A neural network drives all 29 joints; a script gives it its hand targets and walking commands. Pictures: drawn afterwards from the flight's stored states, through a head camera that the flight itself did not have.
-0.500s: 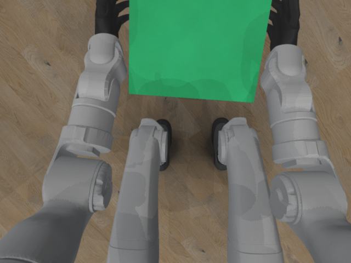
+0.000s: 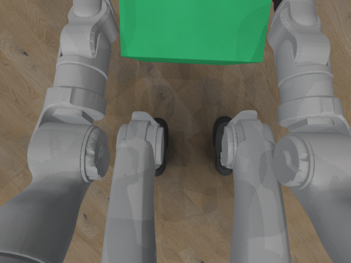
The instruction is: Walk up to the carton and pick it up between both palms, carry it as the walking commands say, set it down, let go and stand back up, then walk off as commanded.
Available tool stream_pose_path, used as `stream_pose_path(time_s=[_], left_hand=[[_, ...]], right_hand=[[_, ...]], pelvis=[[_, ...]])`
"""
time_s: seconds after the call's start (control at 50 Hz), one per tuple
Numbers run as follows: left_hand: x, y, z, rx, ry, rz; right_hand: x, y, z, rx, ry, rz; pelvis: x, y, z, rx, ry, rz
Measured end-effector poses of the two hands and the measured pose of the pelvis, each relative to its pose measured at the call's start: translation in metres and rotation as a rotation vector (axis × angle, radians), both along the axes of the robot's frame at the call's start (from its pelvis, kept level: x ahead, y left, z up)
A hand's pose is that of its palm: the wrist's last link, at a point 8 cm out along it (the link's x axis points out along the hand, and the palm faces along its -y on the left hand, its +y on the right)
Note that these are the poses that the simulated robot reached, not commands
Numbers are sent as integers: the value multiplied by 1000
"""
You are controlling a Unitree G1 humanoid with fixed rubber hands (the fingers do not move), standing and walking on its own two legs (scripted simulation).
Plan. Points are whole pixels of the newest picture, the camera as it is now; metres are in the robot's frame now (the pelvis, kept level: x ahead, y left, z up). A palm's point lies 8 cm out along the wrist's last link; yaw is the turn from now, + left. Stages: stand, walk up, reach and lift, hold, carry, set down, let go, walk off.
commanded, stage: set down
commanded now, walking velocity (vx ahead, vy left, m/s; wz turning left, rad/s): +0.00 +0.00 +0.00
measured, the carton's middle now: (190, 7) +0.54 +0.00 -0.22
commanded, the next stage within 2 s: none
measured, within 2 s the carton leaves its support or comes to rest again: rests again in 1.24 s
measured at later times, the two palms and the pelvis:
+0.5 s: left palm out of the picture +0.57 +0.14 -0.23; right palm out of the picture +0.56 -0.16 -0.23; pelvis +0.01 +0.00 -0.06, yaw +0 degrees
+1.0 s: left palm out of the picture +0.59 +0.13 -0.26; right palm out of the picture +0.58 -0.17 -0.25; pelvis +0.02 +0.00 -0.09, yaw +0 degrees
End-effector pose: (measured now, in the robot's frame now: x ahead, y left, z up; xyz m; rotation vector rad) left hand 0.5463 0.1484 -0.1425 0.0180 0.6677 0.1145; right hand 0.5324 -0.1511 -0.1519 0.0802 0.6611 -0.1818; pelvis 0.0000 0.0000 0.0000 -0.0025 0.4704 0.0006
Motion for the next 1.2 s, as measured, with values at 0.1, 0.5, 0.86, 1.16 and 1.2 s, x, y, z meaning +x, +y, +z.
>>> stream_pose_path(time_s=[0.1,0.5,0.86,1.16,1.2], left_hand=[[3,-2,-15,-8,18,-5],[21,-9,-89,-7,70,-1],[40,-18,-117,20,58,-36],[38,-18,-120,23,60,-37],[38,-18,-124,23,66,-36]], right_hand=[[-1,-2,-17,4,19,-10],[28,-9,-80,3,69,0],[51,-18,-100,-33,55,23],[50,-18,-103,-32,58,25],[50,-18,-106,-31,64,26]], pelvis=[[0,1,-14,-4,6,2],[11,0,-61,-5,80,5],[26,-2,-84,-3,91,4],[24,-2,-94,-4,72,2],[24,-2,-95,-4,76,2]])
